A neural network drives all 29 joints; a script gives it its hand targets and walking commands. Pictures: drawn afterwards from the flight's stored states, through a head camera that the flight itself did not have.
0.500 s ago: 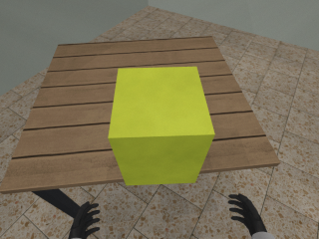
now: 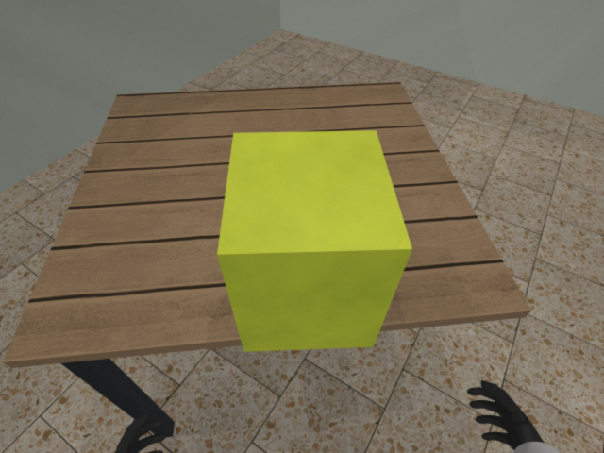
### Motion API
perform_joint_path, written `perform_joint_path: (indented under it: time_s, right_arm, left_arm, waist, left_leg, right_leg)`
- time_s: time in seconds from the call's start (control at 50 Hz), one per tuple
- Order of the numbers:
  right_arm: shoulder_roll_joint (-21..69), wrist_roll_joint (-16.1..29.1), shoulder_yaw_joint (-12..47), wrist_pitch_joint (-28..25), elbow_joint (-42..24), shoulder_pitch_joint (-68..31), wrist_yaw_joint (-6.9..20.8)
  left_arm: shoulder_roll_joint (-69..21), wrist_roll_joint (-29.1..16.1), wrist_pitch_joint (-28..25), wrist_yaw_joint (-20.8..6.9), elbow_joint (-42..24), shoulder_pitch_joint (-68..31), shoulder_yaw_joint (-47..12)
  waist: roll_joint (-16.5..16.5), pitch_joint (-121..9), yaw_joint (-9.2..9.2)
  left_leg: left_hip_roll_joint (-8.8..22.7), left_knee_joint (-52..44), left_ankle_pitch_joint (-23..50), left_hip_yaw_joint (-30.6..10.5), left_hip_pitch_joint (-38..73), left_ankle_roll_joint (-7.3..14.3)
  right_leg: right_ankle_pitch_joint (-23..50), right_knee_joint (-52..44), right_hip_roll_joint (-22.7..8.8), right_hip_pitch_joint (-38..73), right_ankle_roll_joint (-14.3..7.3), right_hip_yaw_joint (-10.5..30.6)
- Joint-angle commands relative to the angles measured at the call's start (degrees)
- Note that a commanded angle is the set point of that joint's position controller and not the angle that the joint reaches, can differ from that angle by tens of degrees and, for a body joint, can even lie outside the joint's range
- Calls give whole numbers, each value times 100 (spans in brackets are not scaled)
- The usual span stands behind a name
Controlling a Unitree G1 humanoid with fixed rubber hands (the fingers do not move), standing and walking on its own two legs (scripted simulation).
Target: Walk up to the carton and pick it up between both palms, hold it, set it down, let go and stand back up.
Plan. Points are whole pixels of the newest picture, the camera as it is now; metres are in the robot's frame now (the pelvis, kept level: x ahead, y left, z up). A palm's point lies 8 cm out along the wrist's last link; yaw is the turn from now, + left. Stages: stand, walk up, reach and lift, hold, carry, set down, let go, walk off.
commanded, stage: stand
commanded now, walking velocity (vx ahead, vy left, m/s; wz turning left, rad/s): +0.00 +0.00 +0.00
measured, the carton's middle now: (307, 245) +0.38 +0.02 +0.05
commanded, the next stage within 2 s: none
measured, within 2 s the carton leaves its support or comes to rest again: neither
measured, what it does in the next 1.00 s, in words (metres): stands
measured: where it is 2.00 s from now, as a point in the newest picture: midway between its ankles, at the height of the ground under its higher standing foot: outside the picture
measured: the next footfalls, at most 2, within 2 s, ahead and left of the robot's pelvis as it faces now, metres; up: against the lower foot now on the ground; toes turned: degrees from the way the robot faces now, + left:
none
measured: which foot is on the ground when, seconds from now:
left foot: down 0.00-1.00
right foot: down 0.00-1.00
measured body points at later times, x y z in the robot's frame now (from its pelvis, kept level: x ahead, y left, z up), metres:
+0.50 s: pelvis +0.00 +0.00 +0.00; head +0.00 +0.02 +0.45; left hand +0.09 +0.27 -0.13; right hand +0.16 -0.27 -0.08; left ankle -0.01 +0.12 -0.74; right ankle -0.02 -0.12 -0.74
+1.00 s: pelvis +0.00 +0.00 +0.00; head +0.00 +0.01 +0.45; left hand +0.07 +0.27 -0.13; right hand +0.15 -0.27 -0.09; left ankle -0.01 +0.12 -0.74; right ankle -0.02 -0.12 -0.74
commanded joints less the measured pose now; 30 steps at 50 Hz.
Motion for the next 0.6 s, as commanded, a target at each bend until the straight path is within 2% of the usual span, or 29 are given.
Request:
perform_joint_path:
  time_s: [0.0, 0.06, 0.08, 0.1, 0.12, 0.16, 0.18, 0.22, 0.24, 0.26, 0.4, 0.42, 0.44, 0.48, 0.58]
  right_arm:
    - [-1125, -201, -466, -39, -67, 7, -31]
    - [-1234, -183, -467, -16, -70, -105, -21]
    - [-1204, -145, -462, -20, -43, -76, -23]
    - [-1259, -174, -488, -16, -67, -105, -32]
    - [-1282, -166, -483, 2, -60, -100, -22]
    - [-1232, -138, -469, 3, -38, -7, -27]
    - [-1288, -168, -479, 1, -21, -101, -31]
    - [-1246, -129, -488, 15, -9, -6, -46]
    - [-1285, -131, -476, 3, 14, -81, -38]
    - [-1277, -127, -473, 3, 53, -27, -36]
    - [-1311, -104, -461, 8, 94, -68, -60]
    - [-1322, -111, -471, 18, 84, -98, -47]
    - [-1270, -98, -461, 13, 74, -108, -53]
    - [-1304, -101, -465, 17, 100, -94, -62]
    - [-1262, -105, -459, 20, 103, -80, -70]
  left_arm:
    - [1424, 297, -241, 11, -155, -228, 106]
    - [1480, 285, -244, -4, -2, -249, 98]
    - [1570, 295, -251, -7, 49, -267, 105]
    - [1576, 313, -262, -8, 132, -259, 105]
    - [1555, 303, -268, -10, 160, -270, 96]
    - [1524, 283, -291, -10, 243, -279, 81]
    - [1504, 281, -296, -12, 322, -204, 51]
    - [1581, 274, -302, -4, 385, -225, 86]
    - [1556, 285, -319, -22, 416, -315, 59]
    - [1574, 278, -322, -16, 450, -284, 72]
    - [1553, 257, -329, -23, 634, -275, 63]
    - [1582, 262, -336, -21, 643, -320, 72]
    - [1580, 248, -320, -14, 666, -347, 70]
    - [1561, 260, -327, -10, 719, -289, 42]
    - [1620, 257, -315, 1, 795, -281, 81]
  waist:
    - [423, -297, -105]
    - [511, -344, -83]
    - [414, -314, -120]
    - [504, -275, -130]
    - [395, -292, -101]
    - [413, -260, -143]
    - [433, -279, -73]
    - [460, -290, -147]
    - [455, -249, -103]
    - [515, -306, -147]
    - [496, -361, -127]
    - [614, -288, -130]
    - [407, -389, -150]
    - [573, -198, -121]
    - [511, -221, -131]
  left_leg:
    - [393, -398, 1251, -403, -226, 361]
    - [425, -451, 1249, -418, -110, 333]
    - [423, -449, 1183, -452, -128, 339]
    - [452, -475, 1239, -467, -120, 350]
    - [460, -482, 1279, -465, -116, 344]
    - [449, -441, 1300, -466, -101, 345]
    - [459, -462, 1327, -490, -114, 362]
    - [470, -495, 1328, -496, -103, 370]
    - [448, -490, 1335, -473, -133, 340]
    - [450, -508, 1404, -476, -11, 342]
    - [500, -451, 1559, -491, 34, 306]
    - [481, -484, 1508, -490, -32, 298]
    - [504, -496, 1524, -494, 16, 308]
    - [461, -557, 1480, -451, -70, 285]
    - [485, -527, 1508, -462, -21, 298]
  right_leg:
    - [1022, -16, -596, -126, -197, 616]
    - [975, -23, -581, -158, -190, 594]
    - [1004, -32, -560, -160, -197, 590]
    - [996, -51, -603, -184, -208, 592]
    - [989, -55, -590, -135, -206, 570]
    - [1055, -78, -625, -135, -242, 620]
    - [1092, -109, -626, -55, -240, 616]
    - [1170, -107, -646, -35, -238, 607]
    - [1254, -122, -651, -46, -238, 631]
    - [1262, -131, -666, -72, -236, 632]
    - [1307, -159, -643, -70, -249, 605]
    - [1365, -179, -654, -21, -241, 584]
    - [1430, -137, -676, 12, -255, 602]
    - [1406, -180, -670, -33, -243, 644]
    - [1425, -231, -678, -56, -240, 628]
